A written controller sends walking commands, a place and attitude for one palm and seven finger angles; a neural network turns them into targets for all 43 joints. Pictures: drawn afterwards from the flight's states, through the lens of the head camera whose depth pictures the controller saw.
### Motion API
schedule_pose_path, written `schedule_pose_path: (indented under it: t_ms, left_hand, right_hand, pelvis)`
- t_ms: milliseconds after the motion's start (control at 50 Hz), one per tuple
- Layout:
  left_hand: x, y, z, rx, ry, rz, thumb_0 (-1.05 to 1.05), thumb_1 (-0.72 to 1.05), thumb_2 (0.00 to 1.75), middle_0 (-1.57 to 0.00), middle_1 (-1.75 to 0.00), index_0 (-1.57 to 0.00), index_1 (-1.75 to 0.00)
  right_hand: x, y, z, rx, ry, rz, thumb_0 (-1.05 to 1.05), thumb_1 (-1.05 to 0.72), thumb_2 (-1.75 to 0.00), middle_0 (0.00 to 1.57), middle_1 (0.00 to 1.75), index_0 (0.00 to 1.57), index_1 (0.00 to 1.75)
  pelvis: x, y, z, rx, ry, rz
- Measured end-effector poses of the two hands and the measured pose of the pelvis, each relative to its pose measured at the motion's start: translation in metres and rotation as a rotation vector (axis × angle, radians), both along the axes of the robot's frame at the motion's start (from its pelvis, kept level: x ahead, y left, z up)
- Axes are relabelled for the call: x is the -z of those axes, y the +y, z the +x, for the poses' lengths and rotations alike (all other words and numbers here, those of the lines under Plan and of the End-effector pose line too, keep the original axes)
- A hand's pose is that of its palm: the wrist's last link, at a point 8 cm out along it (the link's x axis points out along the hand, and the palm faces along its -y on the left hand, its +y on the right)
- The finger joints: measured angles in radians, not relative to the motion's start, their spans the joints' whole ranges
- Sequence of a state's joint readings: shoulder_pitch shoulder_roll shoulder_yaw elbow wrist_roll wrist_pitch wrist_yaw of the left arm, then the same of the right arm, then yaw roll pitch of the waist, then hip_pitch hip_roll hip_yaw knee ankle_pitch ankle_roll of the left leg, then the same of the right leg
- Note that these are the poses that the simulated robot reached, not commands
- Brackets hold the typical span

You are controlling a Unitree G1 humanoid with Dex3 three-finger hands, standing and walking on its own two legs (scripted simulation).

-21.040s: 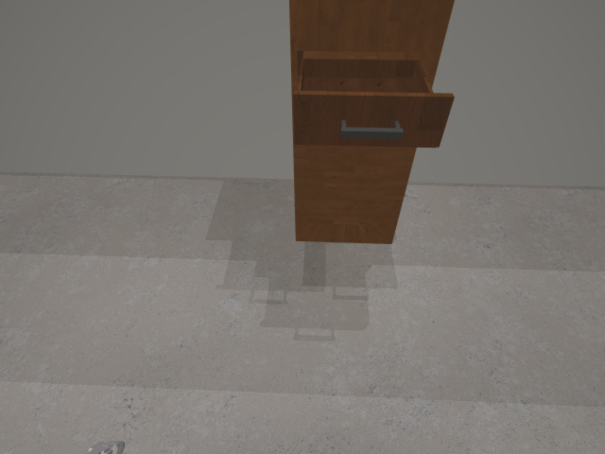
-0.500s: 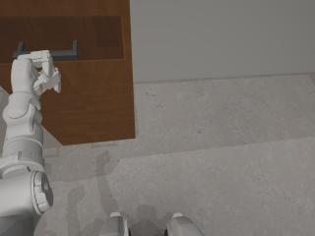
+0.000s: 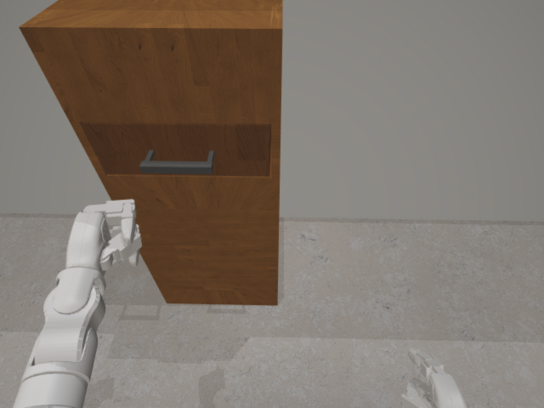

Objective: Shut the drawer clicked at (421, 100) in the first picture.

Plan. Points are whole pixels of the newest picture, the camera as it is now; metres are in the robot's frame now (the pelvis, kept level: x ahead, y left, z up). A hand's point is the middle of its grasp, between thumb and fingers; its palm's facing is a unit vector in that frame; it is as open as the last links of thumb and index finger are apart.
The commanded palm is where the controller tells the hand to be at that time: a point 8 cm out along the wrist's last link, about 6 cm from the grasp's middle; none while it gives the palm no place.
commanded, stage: draw the hand back to the body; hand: left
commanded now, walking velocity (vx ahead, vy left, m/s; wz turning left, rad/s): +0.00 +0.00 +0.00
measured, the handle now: (179, 161) +0.60 +0.23 +0.01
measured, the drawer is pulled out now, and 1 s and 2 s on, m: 0.00 0.00 0.00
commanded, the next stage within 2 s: step back with the hand held close in 0.74 s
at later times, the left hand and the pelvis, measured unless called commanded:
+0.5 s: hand (62, 295) +0.20 +0.23 +0.17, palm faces +0.36 -0.86 -0.35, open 3.3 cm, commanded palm +0.14 +0.27 +0.19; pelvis +0.00 -0.01 +0.02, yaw +0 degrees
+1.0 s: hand (45, 292) +0.20 +0.23 +0.19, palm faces +0.37 -0.82 -0.43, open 3.3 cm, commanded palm +0.13 +0.27 +0.20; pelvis +0.01 -0.01 +0.03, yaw +1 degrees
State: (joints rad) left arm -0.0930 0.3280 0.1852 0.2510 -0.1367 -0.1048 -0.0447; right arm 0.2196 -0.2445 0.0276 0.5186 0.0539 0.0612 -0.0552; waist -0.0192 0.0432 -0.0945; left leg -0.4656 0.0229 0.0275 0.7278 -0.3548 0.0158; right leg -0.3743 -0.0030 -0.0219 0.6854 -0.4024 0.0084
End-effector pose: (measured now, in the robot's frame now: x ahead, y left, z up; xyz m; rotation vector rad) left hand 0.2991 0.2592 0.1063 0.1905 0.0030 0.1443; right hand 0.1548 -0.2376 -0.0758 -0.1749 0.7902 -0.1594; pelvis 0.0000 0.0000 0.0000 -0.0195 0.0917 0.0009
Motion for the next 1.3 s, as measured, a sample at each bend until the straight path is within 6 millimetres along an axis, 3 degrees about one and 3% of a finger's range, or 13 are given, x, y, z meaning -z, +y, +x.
schedule_pose_path:
  t_ms: [160, 280, 440, 620, 820, 980, 1080, 1180, 1300]
  left_hand:
    - [-0.021, 0.014, -0.049, -0.163, -0.007, 0.064, 0.02, 0.9, 0.9, -1.4, -1.6, -1.41, -1.6]
    - [-0.049, 0.008, -0.079, -0.174, -0.08, 0.109, 0.02, 0.9, 0.9, -1.4, -1.6, -1.41, -1.6]
    - [-0.067, 0.007, -0.119, -0.192, -0.096, 0.17, 0.01, 0.9, 0.9, -1.4, -1.6, -1.41, -1.6]
    - [-0.1, 0.005, -0.161, -0.222, -0.162, 0.281, 0.01, 0.9, 0.9, -1.4, -1.6, -1.41, -1.6]
    - [-0.083, 0.007, -0.156, -0.265, -0.12, 0.233, 0.01, 0.9, 0.9, -1.4, -1.6, -1.41, -1.6]
    - [-0.102, 0.006, -0.144, -0.199, -0.185, 0.309, 0.01, 0.89, 0.9, -1.4, -1.6, -1.41, -1.6]
    - [-0.095, 0.012, -0.139, -0.149, -0.124, 0.337, 0.01, 0.9, 0.9, -1.4, -1.6, -1.41, -1.6]
    - [-0.085, 0.017, -0.146, -0.109, -0.057, 0.342, 0.01, 0.89, 0.9, -1.4, -1.6, -1.41, -1.6]
    - [-0.091, 0.026, -0.169, -0.101, -0.099, 0.36, 0.01, 0.89, 0.9, -1.4, -1.6, -1.41, -1.6]
  right_hand:
    - [-0.016, 0.011, 0.015, -0.062, -0.05, -0.006, 0.01, -0.91, -0.9, 0.2, 0.3, 0.21, 0.3]
    - [-0.022, 0.015, 0.02, -0.092, -0.081, 0.004, 0.01, -0.91, -0.9, 0.2, 0.3, 0.21, 0.3]
    - [-0.023, 0.012, 0.022, -0.098, -0.09, 0.011, 0.01, -0.91, -0.9, 0.2, 0.3, 0.21, 0.3]
    - [-0.025, 0.01, 0.031, -0.114, -0.128, 0.011, 0.01, -0.91, -0.9, 0.2, 0.3, 0.21, 0.3]
    - [-0.024, 0.012, 0.034, -0.13, -0.125, -0.001, 0.01, -0.91, -0.9, 0.2, 0.3, 0.21, 0.3]
    - [-0.026, 0.005, 0.031, -0.1, -0.095, -0.008, 0.01, -0.91, -0.9, 0.2, 0.3, 0.21, 0.3]
    - [-0.023, -0.002, 0.019, -0.043, -0.035, -0.019, 0.01, -0.91, -0.9, 0.2, 0.3, 0.21, 0.3]
    - [-0.021, -0.004, 0.0, 0.0, 0.02, -0.036, 0.01, -0.91, -0.9, 0.2, 0.3, 0.2, 0.3]
    - [-0.025, 0.004, -0.019, -0.002, 0.024, -0.057, 0.01, -0.91, -0.9, 0.2, 0.3, 0.2, 0.3]
  pelvis:
    - [-0.014, -0.004, -0.005, -0.011, -0.086, 0.009]
    - [-0.02, -0.005, -0.003, -0.008, -0.125, 0.015]
    - [-0.024, -0.009, 0.003, -0.003, -0.154, 0.017]
    - [-0.025, -0.011, 0.007, -0.007, -0.165, 0.014]
    - [-0.025, -0.014, 0.005, -0.014, -0.168, 0.018]
    - [-0.025, -0.012, 0.007, -0.013, -0.135, 0.005]
    - [-0.026, -0.004, 0.001, -0.002, -0.099, 0.005]
    - [-0.026, 0.003, -0.01, 0.004, -0.078, 0.006]
    - [-0.024, 0.009, -0.028, -0.001, -0.077, 0.002]
